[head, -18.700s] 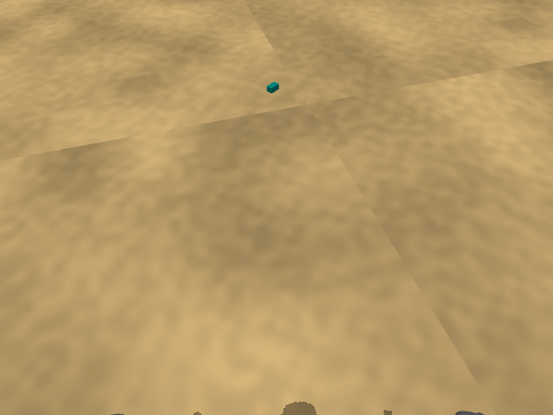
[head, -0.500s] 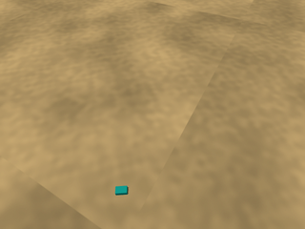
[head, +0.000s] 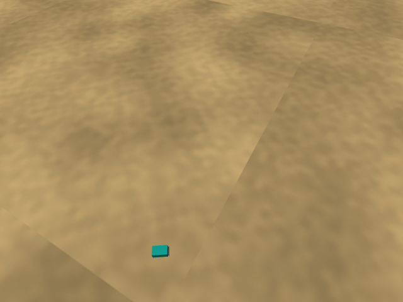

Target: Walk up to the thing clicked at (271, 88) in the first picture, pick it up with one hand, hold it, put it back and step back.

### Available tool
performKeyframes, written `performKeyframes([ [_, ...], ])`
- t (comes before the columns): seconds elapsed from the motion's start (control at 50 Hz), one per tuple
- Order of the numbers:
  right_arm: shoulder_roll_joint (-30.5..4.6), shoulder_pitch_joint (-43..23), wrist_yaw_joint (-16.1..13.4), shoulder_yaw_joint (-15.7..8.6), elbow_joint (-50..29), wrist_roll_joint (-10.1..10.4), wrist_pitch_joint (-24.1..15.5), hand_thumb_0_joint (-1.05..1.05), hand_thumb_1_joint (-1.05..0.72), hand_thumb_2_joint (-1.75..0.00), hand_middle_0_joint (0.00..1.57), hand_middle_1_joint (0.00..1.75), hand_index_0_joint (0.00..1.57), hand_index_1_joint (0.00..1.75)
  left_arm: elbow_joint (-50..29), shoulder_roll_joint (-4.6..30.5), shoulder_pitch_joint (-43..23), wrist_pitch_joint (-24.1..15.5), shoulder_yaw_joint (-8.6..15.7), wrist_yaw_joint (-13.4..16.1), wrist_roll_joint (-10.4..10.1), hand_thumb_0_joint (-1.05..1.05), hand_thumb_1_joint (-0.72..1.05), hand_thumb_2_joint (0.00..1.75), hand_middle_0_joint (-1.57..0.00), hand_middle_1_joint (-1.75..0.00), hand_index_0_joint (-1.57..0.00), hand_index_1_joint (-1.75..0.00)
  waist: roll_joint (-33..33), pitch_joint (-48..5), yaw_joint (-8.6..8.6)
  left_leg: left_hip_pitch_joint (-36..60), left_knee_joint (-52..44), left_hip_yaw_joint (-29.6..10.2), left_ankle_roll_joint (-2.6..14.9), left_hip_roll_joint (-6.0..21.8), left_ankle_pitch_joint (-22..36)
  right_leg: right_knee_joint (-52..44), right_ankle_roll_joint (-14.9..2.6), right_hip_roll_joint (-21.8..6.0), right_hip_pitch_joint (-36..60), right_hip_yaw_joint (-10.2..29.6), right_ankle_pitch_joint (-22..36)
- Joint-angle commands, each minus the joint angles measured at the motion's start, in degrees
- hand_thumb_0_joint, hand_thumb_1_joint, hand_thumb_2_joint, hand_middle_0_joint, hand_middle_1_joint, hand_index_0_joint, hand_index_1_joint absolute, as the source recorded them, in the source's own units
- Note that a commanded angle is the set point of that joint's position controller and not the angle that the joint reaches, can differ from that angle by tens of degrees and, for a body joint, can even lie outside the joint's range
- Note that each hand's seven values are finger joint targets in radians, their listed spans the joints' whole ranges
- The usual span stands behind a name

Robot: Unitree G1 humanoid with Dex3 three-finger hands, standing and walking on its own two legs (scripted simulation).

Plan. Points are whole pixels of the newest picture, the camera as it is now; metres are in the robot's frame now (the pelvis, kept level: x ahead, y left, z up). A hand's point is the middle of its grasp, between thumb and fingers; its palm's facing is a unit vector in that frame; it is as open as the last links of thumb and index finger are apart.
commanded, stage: stand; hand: left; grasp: from above
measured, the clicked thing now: (160, 251) +0.42 +0.23 -0.76
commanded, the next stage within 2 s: rise first in 0.34 s
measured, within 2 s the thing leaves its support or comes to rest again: neither
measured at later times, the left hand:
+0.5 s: hand out of the picture +0.08 +0.25 -0.16, palm faces +0.02 -0.94 -0.34, open 7.4 cm
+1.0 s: hand out of the picture +0.12 +0.26 -0.22, palm faces -0.09 -0.90 -0.43, open 12.2 cm
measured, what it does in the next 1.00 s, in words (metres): lowers itself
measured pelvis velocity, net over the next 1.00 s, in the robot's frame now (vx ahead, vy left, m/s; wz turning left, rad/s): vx -0.02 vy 0.01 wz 0.00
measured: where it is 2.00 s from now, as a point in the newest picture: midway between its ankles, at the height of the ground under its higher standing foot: outside the picture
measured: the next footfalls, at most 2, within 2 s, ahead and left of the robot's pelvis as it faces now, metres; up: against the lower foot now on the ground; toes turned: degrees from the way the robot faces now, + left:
none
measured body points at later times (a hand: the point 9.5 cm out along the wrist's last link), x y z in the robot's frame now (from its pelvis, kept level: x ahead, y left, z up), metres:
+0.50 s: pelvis +0.00 +0.00 +0.00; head +0.01 +0.01 +0.45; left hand +0.08 +0.30 -0.13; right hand +0.09 -0.30 -0.13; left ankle +0.00 +0.13 -0.75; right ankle -0.02 -0.14 -0.75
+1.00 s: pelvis -0.02 +0.01 -0.07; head +0.06 +0.02 +0.37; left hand +0.13 +0.31 -0.19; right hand +0.12 -0.25 -0.17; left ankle +0.00 +0.13 -0.75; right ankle -0.02 -0.14 -0.75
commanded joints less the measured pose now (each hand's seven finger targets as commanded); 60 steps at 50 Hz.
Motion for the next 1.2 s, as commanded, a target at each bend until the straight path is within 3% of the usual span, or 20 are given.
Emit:
performKeyframes([
  [0.0,-12.3,-1.9,-1.1,-2.3,-3.3,0.0,-1.4,0.0,-0.9,-0.9,0.2,0.3,0.2,0.3,-3.2,12.2,-1.7,-1.0,2.2,0.7,-0.1,0.0,0.9,0.9,-0.2,-0.3,-0.2,-0.3,0.7,-4.7,-0.36,3.7,-1.3,-4.8,2.02,6.4,12.3,-2.7,-2.53,-6.2,-1.1,4.0,12.4],
  [0.1,-12.2,-2.0,-1.1,-2.4,-3.5,-0.1,-1.1,0.0,-0.9,-0.9,0.2,0.3,0.2,0.3,-3.1,12.0,-1.5,-1.0,2.1,0.8,0.0,0.0,0.9,0.9,-0.2,-0.3,-0.2,-0.3,0.0,-4.1,-0.24,2.8,-1.8,-4.8,2.04,6.4,10.0,-3.2,-2.23,-5.9,-1.3,3.4,10.0],
  [0.16,-12.2,-2.5,-1.1,-2.5,-3.8,0.0,-1.2,0.0,-0.9,-0.9,0.2,0.3,0.2,0.3,-3.1,12.2,-1.8,-1.1,2.3,0.8,0.0,0.0,0.9,0.9,-0.2,-0.3,-0.2,-0.3,0.1,-5.5,-0.28,4.0,-0.8,-4.9,2.09,6.7,14.3,-2.3,-2.36,-6.2,0.1,3.4,14.1],
  [0.42,-12.2,-2.4,-1.2,-2.4,-4.1,-0.1,-1.2,0.0,-0.88,-0.9,0.2,0.3,0.2,0.3,-3.5,12.1,-1.9,-1.0,2.5,0.8,0.0,0.0,0.86,0.9,-0.23,-0.34,-0.23,-0.34,0.6,-4.5,-0.36,3.0,-1.5,-4.7,2.02,6.3,11.7,-3.1,-2.43,-6.1,0.0,3.3,12.1],
  [0.44,-3.1,-0.5,-2.1,-0.5,-20.2,3.5,-3.8,0.0,-0.93,-0.91,0.2,0.3,0.2,0.3,-23.6,3.2,-22.0,-6.4,3.0,1.5,-2.5,0.0,0.78,0.9,-0.28,-0.38,-0.23,-0.42,2.2,-1.3,-7.12,-3.8,2.5,2.2,1.35,-1.1,2.5,1.7,-1.79,1.7,-13.6,-1.6,7.5],
  [0.46,-4.5,2.5,-2.6,-0.4,-16.6,3.6,-3.6,0.0,-0.89,-0.9,0.2,0.3,0.2,0.3,-18.6,4.4,-28.8,-5.6,3.3,1.7,-2.7,0.0,0.7,0.86,-0.28,-0.45,-0.24,-0.49,2.1,-2.6,-5.53,-3.6,3.0,1.9,1.31,-1.5,-0.2,2.3,-1.94,1.5,-12.0,-1.9,4.7],
  [0.48,-6.0,3.7,-2.9,-1.1,-16.3,3.4,-3.0,0.0,-0.88,-0.9,0.2,0.3,0.2,0.3,-8.6,8.6,-19.4,-3.4,6.4,1.8,-1.6,0.0,0.62,0.84,-0.28,-0.52,-0.26,-0.55,-2.0,-1.2,-4.7,-6.2,4.4,1.8,1.7,-1.6,-2.3,2.6,-2.02,1.9,-12.9,-2.6,1.7],
  [0.5,-6.2,4.7,-2.9,-1.9,-17.9,3.4,-2.4,0.0,-0.89,-0.9,0.2,0.3,0.2,0.3,-5.4,8.9,-14.2,-2.4,7.3,1.0,-0.8,0.0,0.54,0.84,-0.3,-0.56,-0.27,-0.59,-1.9,-1.3,-2.67,-8.6,6.1,2.0,1.59,-1.4,-1.1,4.3,-2.26,2.2,-13.7,-3.0,1.4],
  [0.52,-6.4,5.2,-3.1,-2.9,-19.3,2.7,-2.5,0.0,-0.88,-0.89,0.2,0.3,0.2,0.3,-8.0,11.5,-17.4,-2.6,8.2,0.3,0.7,0.0,0.46,0.82,-0.27,-0.64,-0.27,-0.67,-2.1,-5.3,-2.65,-9.0,8.2,2.0,1.73,-1.5,0.0,6.0,-2.28,2.1,-14.3,-2.5,2.0],
  [0.54,-6.3,6.3,-3.4,-3.7,-19.9,2.5,-2.9,0.0,-0.89,-0.9,0.2,0.3,0.2,0.3,-9.4,14.9,-17.6,-3.0,10.6,0.0,1.6,0.0,0.38,0.79,-0.3,-0.71,-0.3,-0.71,-0.6,-9.4,-1.75,-9.1,10.1,1.7,1.54,-1.4,1.7,8.1,-2.25,2.0,-14.4,-2.2,4.0],
  [0.58,-5.6,7.9,-2.7,-4.9,-21.9,1.3,-3.2,0.0,-0.88,-0.89,0.2,0.3,0.2,0.3,-4.7,11.9,-9.9,-1.8,10.6,-1.8,5.0,0.0,0.22,0.76,-0.29,-0.82,-0.31,-0.79,-0.7,-13.8,-1.19,-12.3,15.0,1.2,1.44,-1.9,4.5,13.3,-2.4,1.9,-15.9,-2.1,6.7],
  [0.62,-5.3,7.6,-2.3,-5.6,-25.2,1.3,-3.2,0.0,-0.88,-0.89,0.2,0.3,0.2,0.3,-7.5,13.1,-5.0,-1.0,13.1,-2.1,7.3,0.0,0.06,0.74,-0.31,-0.83,-0.33,-0.81,2.9,-18.6,1.86,-13.0,17.2,1.3,0.94,-2.4,6.4,16.3,-2.78,1.9,-14.8,-2.1,7.2],
  [0.66,-4.4,6.7,-2.0,-5.4,-28.5,1.5,-3.0,0.0,-0.87,-0.89,0.2,0.3,0.2,0.3,-11.8,10.6,-5.7,0.7,11.8,-1.4,8.2,0.0,-0.1,0.73,-0.33,-0.83,-0.34,-0.82,4.9,-18.1,1.93,-14.1,17.1,0.9,0.46,-2.2,4.5,17.0,-2.97,2.3,-17.5,-2.4,4.1],
  [0.68,-4.1,6.2,-1.9,-5.2,-29.5,1.6,-3.0,0.0,-0.87,-0.89,0.2,0.3,0.2,0.3,-11.7,8.1,-5.6,2.0,10.3,-1.0,8.5,0.0,-0.18,0.72,-0.36,-0.8,-0.36,-0.8,4.4,-15.9,1.14,-16.2,17.5,0.7,0.33,-2.1,2.4,17.2,-2.92,2.5,-19.4,-2.6,2.0],
  [0.76,-3.9,4.7,-1.4,-5.4,-33.9,2.0,-3.7,0.0,-0.9,-0.9,0.2,0.3,0.2,0.3,-18.1,8.7,-4.9,6.1,11.0,0.5,9.2,0.0,-0.31,0.74,-0.36,-0.78,-0.35,-0.8,1.8,-15.0,0.22,-21.5,20.8,0.0,0.66,-1.2,-3.1,20.5,-2.84,3.0,-24.7,-3.2,-3.7],
  [0.8,-3.4,5.4,-1.3,-5.3,-34.9,2.0,-4.3,0.0,-0.92,-0.9,0.2,0.3,0.2,0.3,-20.6,7.5,-4.9,7.0,10.2,0.7,9.8,0.0,-0.31,0.74,-0.37,-0.78,-0.36,-0.79,0.5,-14.4,-0.57,-24.1,23.5,0.1,0.95,-1.2,-4.7,22.6,-2.63,2.8,-28.0,-2.9,-5.2],
  [0.86,-3.0,6.2,-1.4,-5.6,-36.0,1.5,-5.7,0.0,-0.92,-0.9,0.2,0.3,0.2,0.3,-26.9,8.7,-6.9,6.5,11.4,0.9,10.8,0.0,-0.3,0.73,-0.39,-0.76,-0.37,-0.78,1.1,-17.2,-1.26,-27.0,27.9,-0.4,1.05,-0.8,-6.1,27.5,-2.56,2.9,-32.6,-2.8,-6.3],
  [1.02,-2.3,6.8,-2.4,-5.7,-38.5,0.9,-8.2,0.0,-0.91,-0.9,0.2,0.3,0.2,0.3,-39.4,8.0,2.7,7.3,11.6,1.1,13.6,0.0,-0.27,0.72,-0.41,-0.74,-0.39,-0.76,5.2,-22.8,-1.55,-28.6,34.3,-1.4,0.89,0.3,-2.6,35.3,-2.64,2.7,-38.2,-2.6,-3.9],
  [1.16,-1.7,4.9,-2.4,-5.3,-40.4,0.6,-9.1,0.0,-0.93,-0.9,0.2,0.3,0.2,0.3,-43.2,8.3,6.8,9.8,12.0,1.2,15.2,0.0,-0.26,0.7,-0.42,-0.73,-0.41,-0.74,3.4,-22.9,-1.41,-35.6,40.2,-0.9,1.56,-0.1,-4.1,38.9,-2.55,2.7,-42.1,-2.6,-4.4],
  [1.18,-1.9,5.0,-2.3,-5.3,-40.1,0.5,-9.3,0.0,-0.93,-0.91,0.2,0.3,0.2,0.3,-42.1,8.1,6.2,9.8,11.8,1.2,15.5,0.0,-0.26,0.69,-0.42,-0.73,-0.41,-0.74,3.0,-22.2,-2.04,-37.1,41.0,-1.1,1.54,-0.1,-5.5,39.9,-2.56,2.7,-43.5,-2.6,-5.6],
])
